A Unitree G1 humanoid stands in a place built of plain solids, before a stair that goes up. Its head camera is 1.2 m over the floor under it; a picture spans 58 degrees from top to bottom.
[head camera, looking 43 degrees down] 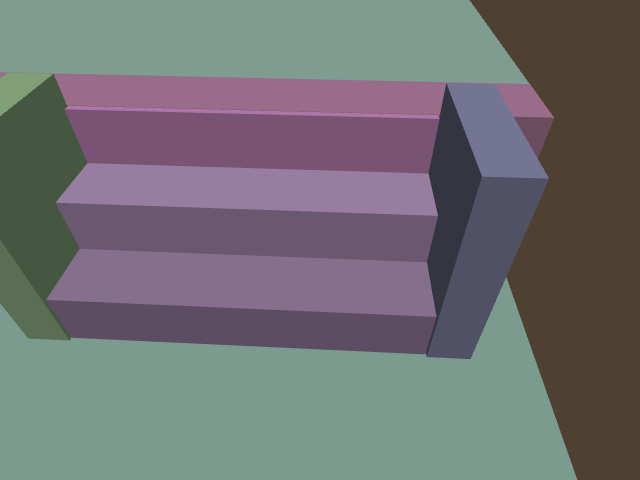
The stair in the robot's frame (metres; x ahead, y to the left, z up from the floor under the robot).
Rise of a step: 0.19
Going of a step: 0.22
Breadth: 1.15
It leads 3 degrees to the right of straight ahead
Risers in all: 3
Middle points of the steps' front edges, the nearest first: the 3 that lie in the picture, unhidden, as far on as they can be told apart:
0.79 0.24 0.20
1.00 0.23 0.39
1.22 0.22 0.59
